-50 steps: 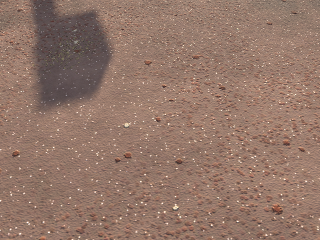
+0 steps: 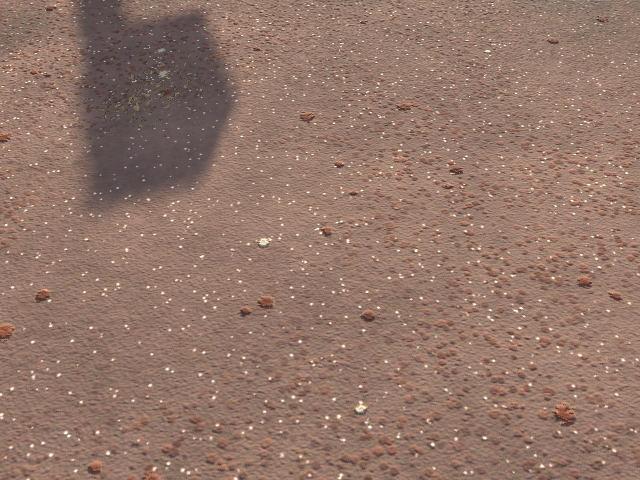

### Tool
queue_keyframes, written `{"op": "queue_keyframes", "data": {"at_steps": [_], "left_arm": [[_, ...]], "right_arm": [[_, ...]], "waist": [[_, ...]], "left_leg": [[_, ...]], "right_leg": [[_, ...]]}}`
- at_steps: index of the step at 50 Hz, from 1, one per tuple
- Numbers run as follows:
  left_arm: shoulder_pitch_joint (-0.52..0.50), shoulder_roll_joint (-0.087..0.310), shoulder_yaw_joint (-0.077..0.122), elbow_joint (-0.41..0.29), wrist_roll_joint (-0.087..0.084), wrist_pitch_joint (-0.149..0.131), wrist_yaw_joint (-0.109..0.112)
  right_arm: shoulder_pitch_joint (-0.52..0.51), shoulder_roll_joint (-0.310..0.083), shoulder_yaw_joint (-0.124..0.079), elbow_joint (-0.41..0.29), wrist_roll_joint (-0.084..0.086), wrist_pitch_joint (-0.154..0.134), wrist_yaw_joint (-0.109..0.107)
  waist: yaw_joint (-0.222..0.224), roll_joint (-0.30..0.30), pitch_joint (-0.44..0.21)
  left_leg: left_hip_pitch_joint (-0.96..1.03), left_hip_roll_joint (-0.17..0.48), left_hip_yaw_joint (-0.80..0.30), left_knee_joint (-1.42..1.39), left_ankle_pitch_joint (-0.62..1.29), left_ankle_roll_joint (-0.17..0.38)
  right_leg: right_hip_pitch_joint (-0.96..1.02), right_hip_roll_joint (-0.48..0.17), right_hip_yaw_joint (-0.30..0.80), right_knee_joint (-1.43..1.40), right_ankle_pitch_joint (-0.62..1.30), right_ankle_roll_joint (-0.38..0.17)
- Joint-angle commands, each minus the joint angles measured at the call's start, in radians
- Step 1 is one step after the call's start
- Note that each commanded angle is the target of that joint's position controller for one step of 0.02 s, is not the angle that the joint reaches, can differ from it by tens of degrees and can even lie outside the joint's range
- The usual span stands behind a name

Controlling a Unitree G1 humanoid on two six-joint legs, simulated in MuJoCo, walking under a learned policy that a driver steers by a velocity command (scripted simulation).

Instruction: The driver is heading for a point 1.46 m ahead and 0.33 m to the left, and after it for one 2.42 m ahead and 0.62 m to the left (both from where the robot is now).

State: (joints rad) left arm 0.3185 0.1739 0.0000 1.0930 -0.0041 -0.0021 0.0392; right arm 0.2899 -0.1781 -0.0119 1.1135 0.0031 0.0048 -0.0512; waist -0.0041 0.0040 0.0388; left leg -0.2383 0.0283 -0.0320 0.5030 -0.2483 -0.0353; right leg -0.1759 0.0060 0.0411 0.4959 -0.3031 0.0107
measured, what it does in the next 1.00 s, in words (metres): walks ahead: right foot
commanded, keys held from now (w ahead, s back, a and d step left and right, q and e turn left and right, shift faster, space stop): no key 0.02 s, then w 0.92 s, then w+q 0.06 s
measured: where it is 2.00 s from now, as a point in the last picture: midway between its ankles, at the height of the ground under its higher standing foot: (304, 370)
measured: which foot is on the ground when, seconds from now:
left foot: down 0.00-0.74, up 0.76-1.00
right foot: down 0.00-0.28, up 0.30-0.70, down 0.72-1.00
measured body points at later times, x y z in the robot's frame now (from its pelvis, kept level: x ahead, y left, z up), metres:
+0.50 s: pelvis +0.12 +0.03 +0.01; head +0.13 +0.05 +0.46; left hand +0.23 +0.29 -0.13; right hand +0.01 -0.19 -0.13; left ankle +0.02 +0.13 -0.74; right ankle +0.17 -0.11 -0.66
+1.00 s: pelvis +0.41 -0.02 +0.01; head +0.41 -0.03 +0.46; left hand +0.41 +0.24 -0.13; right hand +0.53 -0.29 -0.11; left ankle +0.51 +0.15 -0.66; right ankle +0.39 -0.10 -0.74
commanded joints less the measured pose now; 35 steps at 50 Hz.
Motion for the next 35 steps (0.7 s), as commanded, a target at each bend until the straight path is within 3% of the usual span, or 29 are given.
{"op": "queue_keyframes", "data": {"at_steps": [1, 3, 5, 7, 9, 10, 11, 12, 13, 14, 15, 16, 17, 18, 19, 20, 22, 26, 29, 31, 33, 34, 35], "left_arm": [[0.082, 0.086, 0.013, -0.009, 0.0, -0.004, 0.003], [0.107, 0.083, 0.015, 0.003, -0.005, 0.0, 0.007], [0.1, 0.117, 0.027, -0.014, -0.014, -0.001, 0.013], [0.13, 0.133, 0.034, -0.022, -0.023, -0.02, 0.008], [0.185, 0.18, 0.053, -0.015, -0.029, -0.039, 0.0], [0.174, 0.196, 0.06, -0.023, -0.032, -0.043, -0.003], [0.133, 0.19, 0.059, -0.041, -0.031, -0.047, -0.005], [0.075, 0.184, 0.056, -0.062, -0.033, -0.049, -0.008], [0.008, 0.173, 0.052, -0.086, -0.038, -0.048, -0.012], [-0.043, 0.143, 0.045, -0.111, -0.036, -0.055, -0.014], [-0.065, 0.082, 0.032, -0.148, -0.031, -0.074, -0.011], [-0.059, 0.082, 0.03, -0.165, -0.035, -0.099, -0.012], [-0.047, 0.101, 0.035, -0.161, -0.044, -0.113, -0.022], [-0.035, 0.098, 0.034, -0.151, -0.044, -0.121, -0.032], [-0.048, 0.111, 0.043, -0.151, -0.037, -0.128, -0.036], [-0.083, 0.14, 0.057, -0.16, -0.028, -0.13, -0.04], [-0.108, 0.116, 0.061, -0.168, -0.026, -0.121, -0.054], [-0.306, 0.051, 0.033, -0.248, -0.021, -0.107, -0.065], [-0.399, 0.078, 0.03, -0.29, -0.027, -0.104, -0.074], [-0.428, 0.105, 0.033, -0.311, -0.03, -0.106, -0.08], [-0.392, 0.144, 0.049, -0.314, -0.028, -0.112, -0.085], [-0.32, 0.172, 0.064, -0.298, -0.028, -0.113, -0.083], [-0.165, 0.209, 0.087, -0.252, -0.032, -0.111, -0.077]], "right_arm": [[0.072, -0.088, -0.013, -0.012, 0.0, -0.004, -0.002], [0.093, -0.077, -0.012, 0.0, 0.004, -0.001, -0.005], [0.081, -0.093, -0.019, -0.014, 0.01, -0.006, -0.008], [0.058, -0.069, -0.015, -0.036, 0.013, -0.033, 0.001], [0.03, -0.034, -0.009, -0.06, 0.017, -0.067, 0.019], [0.023, -0.029, -0.008, -0.07, 0.02, -0.082, 0.028], [0.035, -0.034, -0.01, -0.073, 0.026, -0.095, 0.036], [0.086, -0.027, -0.01, -0.062, 0.032, -0.104, 0.041], [0.178, -0.031, -0.016, -0.03, 0.033, -0.109, 0.042], [0.295, -0.083, -0.034, 0.01, 0.023, -0.11, 0.041], [0.446, -0.225, -0.074, 0.036, 0.025, -0.117, 0.05], [0.464, -0.228, -0.066, 0.028, 0.007, -0.129, 0.06], [0.358, -0.164, -0.047, -0.002, 0.001, -0.137, 0.06], [0.288, -0.133, -0.037, -0.03, 0.004, -0.138, 0.063], [0.251, -0.127, -0.032, -0.043, 0.006, -0.132, 0.067], [0.247, -0.098, -0.022, -0.045, 0.005, -0.124, 0.067], [0.295, -0.069, -0.01, -0.035, -0.002, -0.104, 0.058], [0.277, -0.131, -0.014, -0.068, -0.01, -0.089, 0.03], [0.299, -0.175, -0.028, -0.07, 0.003, -0.094, 0.022], [0.298, -0.177, -0.036, -0.067, 0.015, -0.096, 0.021], [0.275, -0.19, -0.044, -0.073, 0.012, -0.09, 0.022], [0.261, -0.202, -0.05, -0.078, 0.005, -0.083, 0.023], [0.244, -0.197, -0.049, -0.085, -0.003, -0.073, 0.025]], "waist": [[0.0, -0.001, 0.037], [0.002, -0.011, 0.025], [0.008, -0.032, 0.1], [0.024, -0.07, 0.148], [0.044, -0.174, 0.135], [0.038, -0.202, 0.142], [0.013, -0.192, 0.157], [-0.031, -0.188, 0.167], [-0.082, -0.156, 0.166], [-0.12, -0.032, 0.136], [-0.159, 0.274, 0.07], [-0.135, 0.293, 0.045], [-0.075, 0.155, 0.099], [-0.05, 0.101, 0.105], [-0.037, 0.063, 0.105], [-0.037, 0.063, 0.101], [-0.043, 0.094, 0.073], [-0.06, 0.07, 0.114], [-0.067, 0.105, 0.13], [-0.05, 0.1, 0.14], [-0.003, 0.107, 0.089], [0.04, 0.129, 0.023], [0.117, 0.135, -0.074]], "left_leg": [[0.028, -0.012, 0.021, -0.072, 0.112, 0.019], [0.022, -0.046, 0.054, -0.052, -0.125, 0.027], [-0.076, -0.06, 0.059, -0.013, -0.397, 0.056], [-0.154, -0.048, 0.048, 0.044, -0.38, 0.072], [-0.224, -0.064, 0.096, 0.198, -0.228, 0.066], [-0.212, -0.046, 0.08, 0.26, -0.19, 0.082], [-0.175, -0.031, 0.068, 0.247, -0.194, 0.104], [-0.084, -0.03, 0.072, 0.14, -0.202, 0.125], [0.072, -0.041, 0.068, -0.004, -0.168, 0.133], [0.229, 0.023, -0.058, -0.088, -0.129, 0.139], [0.365, 0.221, -0.429, -0.265, -0.238, 0.235], [0.386, 0.36, -0.723, -0.352, -0.229, 0.309], [0.351, 0.362, -0.651, -0.331, -0.16, 0.299], [0.33, 0.313, -0.514, -0.327, -0.097, 0.273], [0.333, 0.275, -0.406, -0.336, -0.018, 0.247], [0.336, 0.234, -0.302, -0.342, 0.111, 0.217], [0.338, 0.182, -0.18, -0.345, 0.271, 0.193], [0.204, 0.156, -0.084, -0.397, 0.293, 0.206], [0.157, 0.175, -0.064, -0.436, 0.269, 0.215], [0.216, 0.204, -0.054, -0.422, 0.32, 0.206], [0.296, 0.222, -0.031, -0.329, 0.563, 0.181], [0.321, 0.22, -0.013, -0.228, 0.764, 0.168], [0.298, 0.189, 0.017, -0.047, 0.905, 0.147]], "right_leg": [[-0.082, -0.004, -0.006, -0.102, 0.129, -0.014], [-0.09, 0.017, -0.02, -0.107, -0.127, -0.028], [-0.166, -0.004, 0.023, -0.121, -0.431, -0.073], [-0.17, -0.079, 0.132, -0.166, -0.504, -0.123], [-0.09, -0.204, 0.319, -0.255, -0.546, -0.194], [-0.118, -0.264, 0.41, -0.296, -0.547, -0.229], [-0.163, -0.278, 0.423, -0.305, -0.517, -0.236], [-0.217, -0.253, 0.371, -0.278, -0.476, -0.212], [-0.292, -0.188, 0.274, -0.205, -0.395, -0.167], [-0.381, -0.098, 0.139, 0.004, -0.215, -0.114], [-0.523, 0.041, -0.059, 0.375, -0.117, -0.045], [-0.63, 0.041, 0.019, 0.612, -0.218, -0.053], [-0.685, -0.02, 0.064, 0.74, -0.161, -0.077], [-0.691, -0.055, 0.059, 0.767, -0.072, -0.094], [-0.702, -0.084, 0.04, 0.731, 0.002, -0.102], [-0.689, -0.106, 0.016, 0.68, 0.051, -0.101], [-0.649, -0.112, -0.032, 0.609, 0.097, -0.083], [-0.565, -0.082, -0.084, 0.299, 0.226, -0.038], [-0.446, -0.048, -0.106, 0.148, 0.299, -0.037], [-0.434, -0.046, -0.087, 0.086, 0.311, -0.063], [-0.355, -0.02, -0.091, 0.053, 0.283, -0.097], [-0.252, 0.011, -0.11, 0.065, 0.259, -0.115], [-0.064, 0.044, -0.127, 0.07, 0.245, -0.141]]}}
